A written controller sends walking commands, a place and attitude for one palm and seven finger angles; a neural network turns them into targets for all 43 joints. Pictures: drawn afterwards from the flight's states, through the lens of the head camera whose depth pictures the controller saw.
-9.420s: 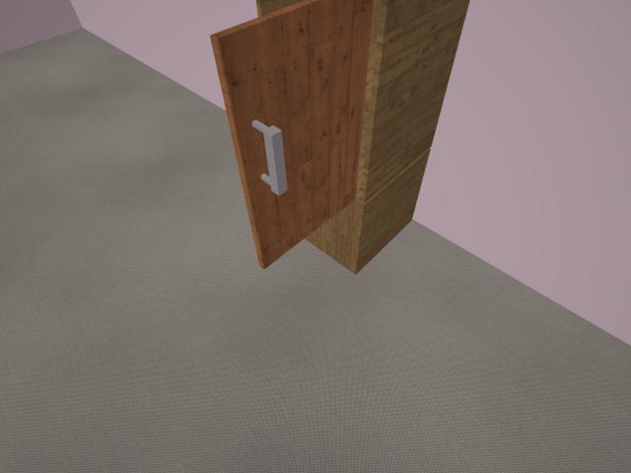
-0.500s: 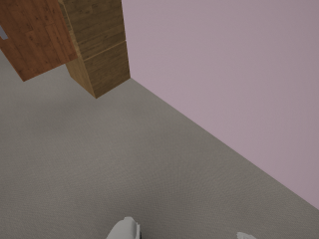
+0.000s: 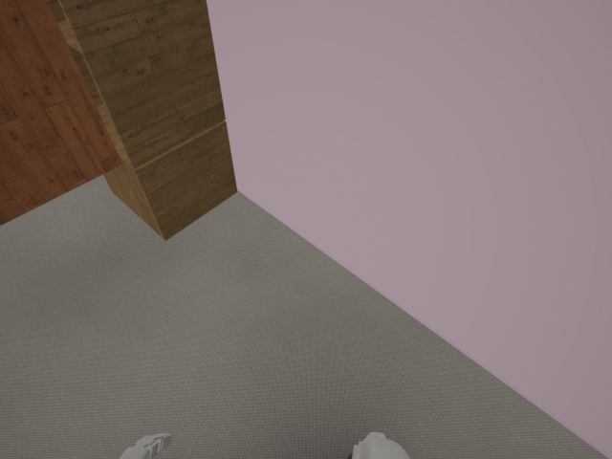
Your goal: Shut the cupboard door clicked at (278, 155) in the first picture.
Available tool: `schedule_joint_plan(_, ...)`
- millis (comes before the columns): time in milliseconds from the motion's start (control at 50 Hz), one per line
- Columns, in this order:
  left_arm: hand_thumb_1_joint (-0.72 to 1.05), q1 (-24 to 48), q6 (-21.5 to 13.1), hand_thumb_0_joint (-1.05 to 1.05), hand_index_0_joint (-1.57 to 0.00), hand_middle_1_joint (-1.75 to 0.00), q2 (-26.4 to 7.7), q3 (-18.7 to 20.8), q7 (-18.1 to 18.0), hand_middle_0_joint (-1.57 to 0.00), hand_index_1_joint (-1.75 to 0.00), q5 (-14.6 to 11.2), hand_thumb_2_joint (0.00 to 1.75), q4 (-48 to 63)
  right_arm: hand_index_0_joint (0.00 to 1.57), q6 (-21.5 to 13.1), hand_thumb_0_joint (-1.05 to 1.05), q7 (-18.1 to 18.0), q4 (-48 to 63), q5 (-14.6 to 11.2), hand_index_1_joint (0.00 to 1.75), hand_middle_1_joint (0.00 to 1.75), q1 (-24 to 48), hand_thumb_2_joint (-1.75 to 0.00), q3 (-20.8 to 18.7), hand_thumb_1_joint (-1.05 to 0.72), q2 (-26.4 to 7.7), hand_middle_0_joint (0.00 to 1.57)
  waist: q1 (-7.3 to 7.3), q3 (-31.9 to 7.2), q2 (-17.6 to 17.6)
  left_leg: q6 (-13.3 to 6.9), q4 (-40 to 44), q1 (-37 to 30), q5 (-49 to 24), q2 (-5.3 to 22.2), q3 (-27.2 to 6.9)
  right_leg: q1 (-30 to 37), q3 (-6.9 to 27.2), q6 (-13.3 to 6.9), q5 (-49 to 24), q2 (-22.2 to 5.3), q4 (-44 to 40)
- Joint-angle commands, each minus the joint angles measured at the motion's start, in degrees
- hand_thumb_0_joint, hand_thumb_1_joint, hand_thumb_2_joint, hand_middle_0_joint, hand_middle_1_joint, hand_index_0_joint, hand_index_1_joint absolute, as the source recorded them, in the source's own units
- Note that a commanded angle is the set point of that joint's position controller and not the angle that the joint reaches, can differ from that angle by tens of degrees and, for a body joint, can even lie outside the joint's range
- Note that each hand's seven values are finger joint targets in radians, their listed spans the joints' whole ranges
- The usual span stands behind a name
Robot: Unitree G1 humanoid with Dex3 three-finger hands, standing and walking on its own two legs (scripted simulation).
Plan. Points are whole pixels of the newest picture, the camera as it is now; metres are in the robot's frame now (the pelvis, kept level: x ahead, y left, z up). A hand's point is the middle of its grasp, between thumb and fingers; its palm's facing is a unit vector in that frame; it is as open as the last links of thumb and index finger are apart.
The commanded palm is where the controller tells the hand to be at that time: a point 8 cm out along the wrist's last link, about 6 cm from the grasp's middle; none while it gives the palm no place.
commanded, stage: walk to a spot facing it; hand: left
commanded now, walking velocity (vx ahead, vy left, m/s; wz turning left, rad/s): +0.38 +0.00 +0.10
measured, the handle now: out of the picture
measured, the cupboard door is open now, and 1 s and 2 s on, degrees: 88 88 88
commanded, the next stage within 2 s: turn to face it in 0.44 s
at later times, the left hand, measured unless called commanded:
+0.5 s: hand (206, 451) +0.16 +0.16 -0.18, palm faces +0.22 -0.96 -0.20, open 7.2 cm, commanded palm none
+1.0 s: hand (184, 285) +0.44 +0.25 -0.16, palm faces +0.38 -0.90 -0.21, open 7.4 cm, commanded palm none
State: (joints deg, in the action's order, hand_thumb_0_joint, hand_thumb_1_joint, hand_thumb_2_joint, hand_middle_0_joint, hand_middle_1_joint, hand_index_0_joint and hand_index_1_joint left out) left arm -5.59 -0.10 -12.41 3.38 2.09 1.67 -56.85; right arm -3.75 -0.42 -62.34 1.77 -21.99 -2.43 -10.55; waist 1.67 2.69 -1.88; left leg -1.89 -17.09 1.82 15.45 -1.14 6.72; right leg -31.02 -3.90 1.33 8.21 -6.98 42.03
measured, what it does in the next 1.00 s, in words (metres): walks ahead, turning left: right foot, then left foot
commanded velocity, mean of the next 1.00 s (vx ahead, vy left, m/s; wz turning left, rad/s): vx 0.16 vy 0.00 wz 0.49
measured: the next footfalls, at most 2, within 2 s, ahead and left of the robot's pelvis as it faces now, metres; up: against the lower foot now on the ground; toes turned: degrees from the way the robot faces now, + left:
right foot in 0.10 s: +0.18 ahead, -0.14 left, +0.00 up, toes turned -7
left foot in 0.58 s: +0.40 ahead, +0.12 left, +0.00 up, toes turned +18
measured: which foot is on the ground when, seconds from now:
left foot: down 0.00-0.10, up 0.12-0.56, down 0.58-1.00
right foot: up 0.00-0.08, down 0.10-0.58, up 0.60-1.00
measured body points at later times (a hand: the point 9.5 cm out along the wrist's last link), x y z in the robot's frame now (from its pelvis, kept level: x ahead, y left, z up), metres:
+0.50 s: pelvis +0.23 -0.02 -0.01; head +0.26 -0.01 +0.44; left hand +0.15 +0.21 -0.16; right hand +0.38 -0.24 -0.14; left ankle +0.34 +0.11 -0.71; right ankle +0.14 -0.13 -0.74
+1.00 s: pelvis +0.38 +0.02 -0.01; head +0.42 +0.05 +0.44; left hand +0.42 +0.30 -0.14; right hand +0.52 -0.19 -0.15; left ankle +0.37 +0.11 -0.74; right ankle +0.47 -0.12 -0.71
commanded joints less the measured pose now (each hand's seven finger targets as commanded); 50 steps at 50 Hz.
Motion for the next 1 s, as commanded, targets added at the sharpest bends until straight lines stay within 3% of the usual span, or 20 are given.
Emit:
schedule_joint_plan(0,0.90,4.29,-1.98,0.00,-0.20,-0.30,-1.96,-0.15,0.28,-0.20,-0.30,-0.22,0.90,5.36,0.20,-0.60,0.00,-0.57,0.92,0.30,0.30,0.30,-3.64,-0.90,-0.97,-0.90,-7.95,0.20,0.25,2.03,7.41,-6.76,2.95,2.40,-17.96,15.72,-7.93,6.69,-2.54,-1.54,1.95,2.68,-7.11)
schedule_joint_plan(40,0.90,-5.94,-2.76,0.00,-0.20,-0.30,-4.71,0.77,0.01,-0.20,-0.30,-0.11,0.90,2.33,0.20,-0.41,0.00,-0.55,0.44,-0.19,0.30,0.30,-2.76,-0.90,-0.80,-0.90,-7.71,0.20,-4.82,-2.62,3.74,-4.21,-10.70,6.43,-23.74,12.17,-5.48,23.86,-2.91,-3.02,0.52,4.54,-13.04)
schedule_joint_plan(60,0.90,-15.38,-3.49,0.00,-0.20,-0.30,-9.02,2.04,-0.61,-0.20,-0.30,0.32,0.90,-0.60,0.20,-0.56,0.00,-0.07,1.11,-0.92,0.30,0.30,-2.54,-0.90,-0.71,-0.90,-6.16,0.20,-8.72,-7.77,-4.33,-1.78,-25.50,19.42,-17.18,7.80,-2.31,41.64,7.32,-6.05,2.77,-3.53,-14.92)
schedule_joint_plan(80,0.90,-23.64,-3.45,0.00,-0.20,-0.30,-14.51,3.35,-1.17,-0.20,-0.30,-0.07,0.90,-2.78,0.20,-0.73,0.00,-0.07,2.81,-1.42,0.30,0.30,-3.47,-0.90,-0.34,-0.90,-3.91,0.20,-10.23,-13.83,-16.28,0.93,-44.25,32.64,16.18,0.29,0.55,52.59,27.38,-12.11,0.44,-19.71,-21.70)
schedule_joint_plan(100,0.90,-21.62,-3.25,0.00,-0.20,-0.30,-13.79,3.00,-1.64,-0.20,-0.30,-0.91,0.90,-2.03,0.20,-0.27,0.00,-0.05,3.44,-1.45,0.30,0.30,0.36,-0.90,-0.88,-0.90,-6.08,0.20,-9.83,-11.17,-10.78,0.35,-53.57,34.90,18.01,3.41,-5.92,44.30,30.06,-13.91,8.07,-21.33,-26.47)
schedule_joint_plan(140,0.90,-12.59,-3.38,0.00,-0.20,-0.30,-7.81,1.36,-2.14,-0.20,-0.30,-1.03,0.90,0.37,0.20,0.58,0.00,0.32,4.15,-0.74,0.30,0.30,5.60,-0.90,-1.27,-0.90,-4.39,0.20,-5.48,-0.90,-5.10,0.70,-54.89,36.37,6.80,8.20,-8.75,28.28,20.30,-11.05,11.33,-17.26,-30.20)
schedule_joint_plan(200,0.90,-9.99,-4.74,0.00,-0.20,-0.30,-3.17,0.36,-2.24,-0.20,-0.30,-0.78,0.90,0.41,0.20,2.10,0.00,0.97,2.15,-0.20,0.30,0.30,1.60,-0.90,-0.84,-0.90,-1.04,0.20,-1.47,-1.11,-5.26,2.31,-46.75,31.03,0.37,9.17,-6.62,22.40,5.71,-8.32,0.16,-12.29,-32.12)
schedule_joint_plan(300,0.90,-14.10,-6.09,0.00,-0.20,-0.30,-2.22,0.20,-2.39,-0.20,-0.30,-0.70,0.90,-2.61,0.20,2.57,0.00,2.19,4.44,-0.27,0.30,0.30,7.53,-0.90,-0.85,-0.90,1.19,0.20,-1.77,-0.07,-2.83,3.36,-34.12,33.50,-5.01,7.97,-3.22,26.93,-2.27,-8.42,-14.39,-10.63,-31.77)
schedule_joint_plan(420,0.90,-16.23,-5.58,0.00,-0.20,-0.30,-5.46,-0.08,-2.63,-0.20,-0.30,-0.51,0.90,-4.28,0.20,2.50,0.00,3.46,9.03,-0.53,0.30,0.30,18.76,-0.90,-0.45,-0.90,-1.23,0.20,-3.12,2.88,-5.21,1.58,-24.52,33.14,-5.40,6.17,-0.57,32.20,-5.70,-6.98,-21.40,-12.50,-29.15)
schedule_joint_plan(460,0.90,-16.47,-5.23,0.00,-0.20,-0.30,-6.78,0.18,-2.67,-0.20,-0.30,-0.33,0.90,-4.38,0.20,2.41,0.00,3.38,9.86,-0.45,0.30,0.30,19.25,-0.90,-0.49,-0.90,-2.34,0.20,-2.34,2.48,-4.92,0.46,-22.26,29.31,-2.66,4.57,1.11,32.94,-7.00,-6.50,-28.81,-13.29,-25.07)
schedule_joint_plan(500,0.90,-14.70,-4.93,0.00,-0.20,-0.30,-8.86,0.64,-2.53,-0.20,-0.30,-0.61,0.90,-3.34,0.20,2.12,0.00,2.71,8.91,-0.12,0.30,0.30,12.58,-0.90,-0.79,-0.90,-4.67,0.20,1.68,-1.04,-4.57,-1.26,-18.59,17.66,-1.97,0.34,4.24,30.72,-10.44,-5.05,-40.41,-12.37,-13.55)
schedule_joint_plan(520,0.90,-14.46,-4.53,0.00,-0.20,-0.30,-8.90,0.46,-2.39,-0.20,-0.30,-0.94,0.90,-2.87,0.20,2.02,0.00,2.18,7.04,0.35,0.30,0.30,5.17,-0.90,-1.27,-0.90,-6.80,0.20,5.08,-5.26,-2.09,-2.19,-14.27,4.58,-6.24,0.11,3.26,24.31,-11.36,-3.28,-36.49,-10.64,-1.51)
schedule_joint_plan(540,0.90,-15.68,-4.01,0.00,-0.20,-0.30,-7.00,0.47,-1.82,-0.20,-0.30,-1.37,0.90,-0.97,0.20,1.88,0.00,1.33,6.17,0.99,0.30,0.30,-2.14,-0.90,-2.79,-0.90,-13.68,0.20,7.51,-12.24,8.43,-7.10,-12.36,-9.10,-14.14,12.75,-14.98,10.88,-12.62,0.24,-11.82,-3.82,16.75)
schedule_joint_plan(560,0.90,-13.05,-4.00,0.00,-0.20,-0.30,-4.73,-0.24,-1.61,-0.20,-0.30,-1.69,0.90,2.23,0.20,1.94,0.00,0.49,5.98,0.23,0.30,0.30,-5.63,-0.90,-3.75,-0.90,-19.16,0.20,7.58,-15.37,14.49,-14.82,-6.76,-13.54,-28.69,25.92,-35.65,-1.79,-6.19,1.68,25.01,2.74,33.66)
schedule_joint_plan(580,0.90,-10.70,-3.65,0.00,-0.20,-0.30,-5.52,0.36,-2.22,-0.20,-0.30,-1.41,0.90,4.18,0.20,2.12,0.00,0.22,6.43,-0.59,0.30,0.30,-3.32,-0.90,-3.58,-0.90,-20.22,0.20,5.85,-13.64,5.54,-15.77,-5.31,-7.04,-27.58,28.23,-35.78,-3.29,1.39,0.83,24.79,1.73,38.56)
schedule_joint_plan(640,0.90,-11.91,-1.57,0.00,-0.20,-0.30,-3.91,0.75,-2.20,-0.20,-0.30,-0.50,0.90,2.23,0.20,1.32,0.00,-0.67,11.07,-0.74,0.30,0.30,10.40,-0.90,-1.64,-0.90,-12.88,0.20,-0.60,-4.89,9.78,-9.36,0.06,12.17,-15.64,19.28,-23.39,-2.65,4.41,2.27,14.65,-1.37,34.46)
schedule_joint_plan(700,0.90,-15.04,0.11,0.00,-0.20,-0.30,-3.50,1.18,-1.98,-0.20,-0.30,-0.38,0.90,1.71,0.20,1.34,0.00,-0.47,11.62,-0.58,0.30,0.30,12.94,-0.90,-1.22,-0.90,-11.86,0.20,-3.22,-6.11,7.38,-7.56,-0.12,16.95,-16.93,14.84,-17.10,2.69,3.54,2.93,11.56,-0.27,27.58)
schedule_joint_plan(840,0.90,-5.86,0.94,0.00,-0.20,-0.30,-4.30,1.26,-2.51,-0.20,-0.30,-0.46,0.90,7.63,0.20,2.62,0.00,-0.16,11.22,-0.50,0.30,0.30,9.70,-0.90,-2.63,-0.90,-11.80,0.20,-1.40,-6.78,7.10,-8.46,-1.31,11.53,-15.81,13.04,-21.77,-0.65,4.28,4.10,9.77,1.78,15.36)
schedule_joint_plan(940,0.90,-1.11,0.73,0.00,-0.20,-0.30,-4.59,1.04,-2.91,-0.20,-0.30,-0.80,0.90,10.89,0.20,3.77,0.00,-0.39,11.06,-0.21,0.30,0.30,7.83,-0.90,-3.66,-0.90,-11.82,0.20,-0.24,-6.56,10.07,-8.09,-5.78,10.57,-25.22,12.20,-25.45,6.28,3.50,3.37,13.58,5.34,2.95)
schedule_joint_plan(980,0.90,-2.95,0.31,0.00,-0.20,-0.30,-4.89,1.10,-3.13,-0.20,-0.30,-1.02,0.90,11.02,0.20,4.15,0.00,-0.51,11.59,-0.39,0.30,0.30,9.11,-0.90,-3.96,-0.90,-11.97,0.20,-1.42,-6.94,10.42,-7.16,-8.74,12.87,-29.20,11.44,-26.48,13.37,3.25,2.90,11.33,6.66,-4.51)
